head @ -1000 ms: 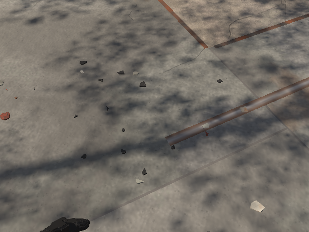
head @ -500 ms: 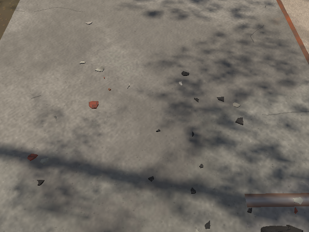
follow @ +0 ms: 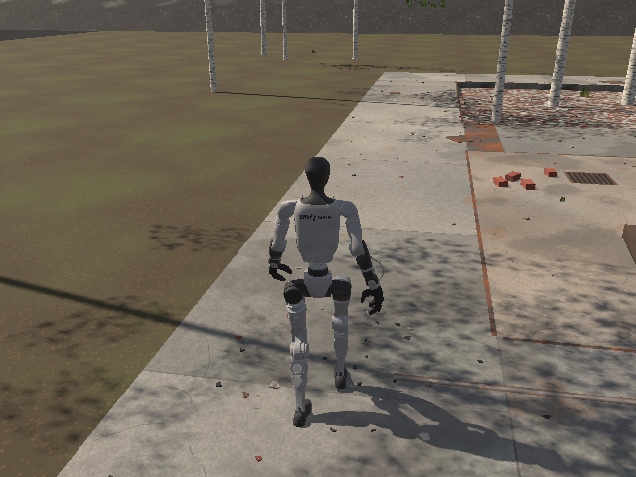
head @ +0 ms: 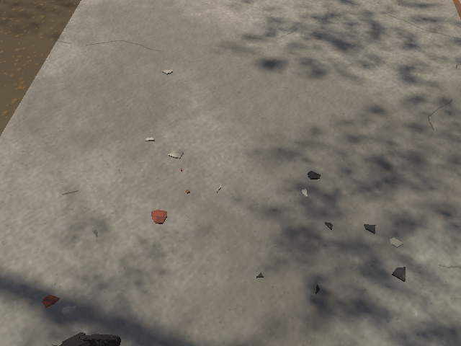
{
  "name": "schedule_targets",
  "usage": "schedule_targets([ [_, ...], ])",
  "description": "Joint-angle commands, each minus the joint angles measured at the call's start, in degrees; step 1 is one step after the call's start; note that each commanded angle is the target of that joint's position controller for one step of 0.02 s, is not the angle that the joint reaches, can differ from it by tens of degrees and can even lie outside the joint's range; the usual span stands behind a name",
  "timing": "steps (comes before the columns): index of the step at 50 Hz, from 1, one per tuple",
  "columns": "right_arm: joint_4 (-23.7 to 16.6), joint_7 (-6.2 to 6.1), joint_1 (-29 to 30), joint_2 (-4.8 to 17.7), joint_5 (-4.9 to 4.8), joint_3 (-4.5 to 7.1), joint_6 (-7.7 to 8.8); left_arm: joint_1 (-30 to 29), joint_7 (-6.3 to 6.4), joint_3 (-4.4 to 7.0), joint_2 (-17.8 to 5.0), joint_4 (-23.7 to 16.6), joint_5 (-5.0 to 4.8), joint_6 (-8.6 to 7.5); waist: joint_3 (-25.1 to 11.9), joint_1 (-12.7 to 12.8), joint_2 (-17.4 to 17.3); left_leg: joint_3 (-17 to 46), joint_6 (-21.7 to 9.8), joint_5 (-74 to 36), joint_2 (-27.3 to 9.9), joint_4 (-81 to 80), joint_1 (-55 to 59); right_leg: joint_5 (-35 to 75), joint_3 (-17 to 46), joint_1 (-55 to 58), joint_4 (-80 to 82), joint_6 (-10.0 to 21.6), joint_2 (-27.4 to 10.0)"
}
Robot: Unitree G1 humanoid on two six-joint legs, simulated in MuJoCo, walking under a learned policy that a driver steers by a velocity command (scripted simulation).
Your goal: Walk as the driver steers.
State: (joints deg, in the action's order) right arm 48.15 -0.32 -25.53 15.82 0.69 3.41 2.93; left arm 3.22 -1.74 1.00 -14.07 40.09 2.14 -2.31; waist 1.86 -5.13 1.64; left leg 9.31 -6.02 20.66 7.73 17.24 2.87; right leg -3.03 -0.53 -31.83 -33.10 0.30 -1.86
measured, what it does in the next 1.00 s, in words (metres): walks ahead: right foot, then left foot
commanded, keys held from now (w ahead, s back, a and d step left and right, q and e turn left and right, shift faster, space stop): no key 0.58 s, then w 0.42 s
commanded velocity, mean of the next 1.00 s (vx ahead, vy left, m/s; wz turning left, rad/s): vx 0.21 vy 0.00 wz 0.06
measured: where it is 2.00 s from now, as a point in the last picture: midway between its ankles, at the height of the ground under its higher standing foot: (206, 255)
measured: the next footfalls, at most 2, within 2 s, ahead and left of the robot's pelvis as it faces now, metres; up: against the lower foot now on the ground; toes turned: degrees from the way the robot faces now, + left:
right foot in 0.04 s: +0.20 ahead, -0.11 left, +0.00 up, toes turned -1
left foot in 0.44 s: +0.17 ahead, +0.10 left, +0.00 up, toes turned +0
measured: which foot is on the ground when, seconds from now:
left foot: down 0.00-0.06, up 0.08-0.42, down 0.44-0.84, up 0.86-1.00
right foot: up 0.00-0.02, down 0.04-1.00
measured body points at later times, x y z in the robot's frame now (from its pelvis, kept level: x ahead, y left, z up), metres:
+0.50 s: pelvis +0.12 -0.02 +0.01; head +0.12 -0.01 +0.46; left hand +0.18 +0.22 -0.14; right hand +0.21 -0.26 -0.13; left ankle +0.13 +0.10 -0.73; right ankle +0.16 -0.11 -0.73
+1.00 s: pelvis +0.22 -0.03 +0.02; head +0.23 -0.05 +0.47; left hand +0.16 +0.21 -0.12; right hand +0.31 -0.28 -0.13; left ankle +0.22 +0.09 -0.67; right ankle +0.17 -0.11 -0.73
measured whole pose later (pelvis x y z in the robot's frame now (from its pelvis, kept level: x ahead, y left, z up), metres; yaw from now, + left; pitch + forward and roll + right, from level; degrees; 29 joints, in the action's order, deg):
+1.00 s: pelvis +0.22 -0.03 +0.02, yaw +2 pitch +0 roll +1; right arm 56.7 1.6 -12.2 13.6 1.9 3.0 2.6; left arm 26.3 0.3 2.3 -11.5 59.6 1.1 -4.3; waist -0.2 1.6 -1.1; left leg -1.6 -4.1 15.6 -1.2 53.5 -25.5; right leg -14.0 -2.5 -2.8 -16.3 4.0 2.5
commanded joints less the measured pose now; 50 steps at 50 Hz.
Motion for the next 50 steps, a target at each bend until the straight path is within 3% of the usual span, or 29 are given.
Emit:
schedule_targets([
  [1,-1.8,-0.6,0.9,9.1,-0.36,1.77,0.87,8.6,1.23,2.24,-6.8,-0.5,0.26,-2.34,-3.8,7.1,-5.3,4.1,-0.9,-58.1,-12.4,14.6,-2.1,2.5,-2.0,16.6,7.7,3.3,4.1],
  [2,-2.3,-0.47,1.1,7.8,-0.85,1.31,1.28,15.4,1.91,2.72,-8.8,0.9,0.8,-3.3,-8.9,9.9,-3.9,3.1,0.5,-48.0,-9.8,24.8,-8.4,11.7,2.7,29.2,7.8,5.0,-1.9],
  [3,-3.5,-0.64,-4.7,2.6,-1.86,0.19,1.37,21.8,2.32,3.77,-14.3,1.0,1.56,-3.41,-18.6,8.9,8.1,-1.5,2.6,-12.7,-3.7,43.8,-20.3,39.0,19.3,45.9,1.8,11.1,-19.8],
  [4,-1.9,-1.23,-9.6,5.0,-2.35,0.76,0.63,22.2,1.73,4.44,-14.4,2.0,-0.7,-2.11,-24.5,7.8,13.1,-3.1,3.8,13.8,2.4,55.9,-28.1,48.6,33.7,48.6,5.3,18.6,-25.6],
  [5,-0.9,-1.43,-5.9,6.8,-0.39,1.08,-0.19,17.9,1.35,3.41,-10.1,1.0,-2.08,-1.74,-17.5,6.6,2.7,0.1,4.0,9.7,-0.9,58.1,-29.7,42.5,28.3,40.4,7.9,17.3,-22.3],
  [6,-1.5,-1.01,-1.4,5.8,0.07,0.76,-0.43,12.9,1.35,2.11,-5.8,0.7,-2.07,-1.8,-11.0,5.7,0.8,-0.4,4.3,6.9,-2.7,55.3,-30.7,38.9,21.3,34.2,9.7,15.3,-19.1],
  [7,-1.8,-0.62,0.9,4.8,0.09,0.47,-0.9,10.7,1.45,1.25,-3.5,1.0,-1.84,-1.83,-7.1,5.0,0.8,-1.2,4.7,5.8,-4.5,52.1,-30.5,38.0,16.1,29.3,12.1,13.4,-16.3],
  [9,-1.2,0.12,0.6,3.6,1.01,0.24,-2.62,10.2,1.76,0.89,-3.5,2.5,-1.8,-2.11,-5.3,3.3,3.5,-2.9,5.5,2.7,-5.4,47.2,-24.7,36.8,9.9,22.0,15.0,11.3,-12.3],
  [13,-0.1,0.28,1.0,1.4,0.62,-0.69,-3.88,8.6,1.71,0.61,-4.6,4.3,-0.99,-2.61,-7.0,1.4,4.5,-5.5,6.6,-0.3,-5.8,35.6,-19.5,37.1,3.8,17.7,15.9,11.6,-10.1],
  [18,0.6,-0.37,7.3,1.3,0.56,-1.71,-4.84,11.4,1.61,0.86,-5.9,6.8,-0.98,-0.64,-6.3,4.4,6.3,-8.9,6.5,-3.5,-7.4,21.3,-14.7,10.4,5.5,16.0,17.1,10.7,-9.4],
  [21,1.4,-0.92,8.9,1.0,1.07,-2.25,-4.15,10.8,2.05,0.6,-5.2,7.4,-1.33,0.83,-2.3,3.5,2.4,-8.4,4.9,-9.4,-8.2,7.6,-8.3,-10.4,7.6,10.0,16.5,7.4,-7.9],
  [22,1.5,-1.28,8.7,2.5,1.49,-2.18,-3.51,11.5,2.14,0.28,-4.1,7.6,-1.1,0.89,-1.8,3.7,-0.3,-3.4,4.2,-12.2,-12.1,4.4,-6.2,-13.5,7.9,8.3,15.4,5.1,-6.9],
  [23,1.3,-1.62,10.5,6.3,1.29,-1.58,-2.92,15.1,1.94,0.2,-2.7,7.8,-1.46,0.98,-0.6,7.2,-6.1,3.4,2.3,-14.3,-17.5,2.5,-8.9,-15.9,4.8,8.7,13.4,3.1,-2.3],
  [24,2.5,-1.32,11.7,5.0,-0.01,-1.73,-2.7,16.9,2.04,-0.05,-1.7,9.8,-1.88,1.53,-0.1,7.7,-8.9,4.0,0.9,-7.9,-18.1,0.1,-18.6,-13.9,2.0,17.8,13.5,2.2,0.1],
  [25,2.9,-1.11,12.7,2.5,-0.18,-2.43,-2.35,16.1,2.23,0.2,-2.6,10.7,-1.73,1.77,1.3,7.5,-7.7,2.9,1.9,-4.4,-16.2,-1.1,-21.9,-10.5,2.6,22.0,13.3,1.8,-0.5],
  [26,3.6,-1.13,12.7,1.9,-0.26,-2.55,-2.1,15.6,2.32,0.49,-3.3,11.3,-1.65,1.8,1.7,7.1,-7.0,1.2,3.0,-4.2,-14.5,-1.2,-21.9,-8.1,3.3,23.2,13.4,1.9,-1.3],
  [29,6.0,-1.59,10.9,1.9,-0.47,-2.45,-1.84,15.3,2.4,0.65,-3.5,13.0,-1.47,1.51,0.7,6.3,-5.5,-1.0,3.4,-10.1,-12.8,0.0,-16.5,-5.7,4.3,21.8,14.1,2.3,-2.7],
  [31,7.3,-1.51,8.9,2.8,-0.25,-1.82,-2.01,15.4,2.44,0.88,-3.5,14.1,-1.44,1.49,-0.3,5.6,-4.3,-1.2,1.7,1.4,-11.7,0.5,-15.1,-16.8,2.3,20.1,12.0,2.8,-0.2],
  [34,7.7,-1.09,7.2,4.9,-0.04,-0.59,-2.62,13.2,1.83,1.09,-2.7,13.4,-0.75,1.79,5.6,4.2,-6.3,5.4,-2.5,21.5,-15.0,-3.9,-17.3,-28.3,0.4,10.9,6.3,3.8,2.3],
  [36,8.7,-1.04,5.4,6.4,-0.01,0.34,-2.31,12.0,1.34,0.76,-0.7,12.7,-0.1,1.08,6.3,3.5,-10.2,13.6,-6.2,23.4,-21.4,-8.8,-14.2,-20.9,-2.8,7.2,-1.2,3.9,3.1],
  [37,8.7,-0.93,5.8,6.1,0.03,0.54,-2.0,11.6,1.22,0.94,-1.2,12.4,-0.01,0.52,6.0,3.7,-9.8,14.8,-7.1,20.7,-23.0,-9.5,-14.2,-18.9,-2.2,7.5,-2.8,4.3,1.9],
  [40,7.9,-0.4,11.1,5.5,-0.47,0.83,-1.16,17.2,0.92,1.44,-1.3,14.1,-0.83,-1.0,4.0,8.0,-7.6,7.7,-5.1,13.1,-19.4,-6.2,-19.5,-17.1,-2.9,19.8,5.5,5.6,2.4],
  [41,7.3,-0.29,13.1,4.8,-0.56,0.87,-0.99,22.1,1.13,1.72,-1.4,16.2,-0.95,-1.28,3.5,10.1,-5.8,4.0,-3.6,12.1,-16.4,-2.0,-24.8,-16.4,-2.3,28.1,9.0,5.8,3.1],
  [42,5.9,-0.15,15.8,2.4,-0.33,0.32,-0.6,28.0,1.73,2.39,-3.8,18.0,-0.58,-1.67,3.4,12.4,0.7,-1.5,-1.3,9.5,-12.2,8.2,-32.7,-22.4,7.2,35.9,15.7,6.9,-3.1],
  [43,3.7,0.35,17.7,-1.5,-0.62,-0.67,-0.1,32.9,2.08,3.89,-9.3,19.2,-0.86,-1.78,3.4,13.5,14.0,-11.4,1.4,6.2,-4.4,24.3,-43.2,-37.3,28.6,40.9,26.6,11.1,-14.6],
  [44,2.9,0.55,19.2,2.4,1.32,0.09,0.11,32.3,2.08,3.94,-9.2,19.5,-0.83,-1.42,7.0,12.3,9.5,-10.0,0.8,7.5,-6.4,33.1,-47.4,-36.0,34.3,38.1,28.0,13.8,-20.1],
  [45,3.7,1.03,18.1,2.5,1.58,0.28,0.37,28.1,2.03,3.28,-6.6,18.4,-0.69,-1.47,7.3,9.2,3.4,-7.7,0.4,3.4,-8.8,37.1,-46.7,-32.7,30.6,35.5,27.0,13.6,-18.4],
  [47,5.3,1.95,15.6,1.1,1.03,0.08,0.88,23.8,2.12,2.82,-4.9,17.0,-0.92,-2.21,5.5,6.5,1.7,-8.0,0.8,-3.4,-11.0,38.4,-44.4,-22.8,22.1,34.6,27.8,11.2,-14.3],
  [50,5.3,2.48,17.3,0.3,1.51,-0.08,0.3,25.8,2.29,2.09,-3.1,18.6,-1.27,-3.17,3.7,6.4,2.7,-10.8,2.8,-8.6,-11.1,37.8,-44.0,-3.8,12.8,35.9,26.7,10.1,-10.6],
])
Over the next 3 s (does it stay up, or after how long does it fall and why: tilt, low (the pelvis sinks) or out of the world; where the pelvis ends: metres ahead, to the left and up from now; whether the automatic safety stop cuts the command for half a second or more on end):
stays up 1.22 -0.17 0.00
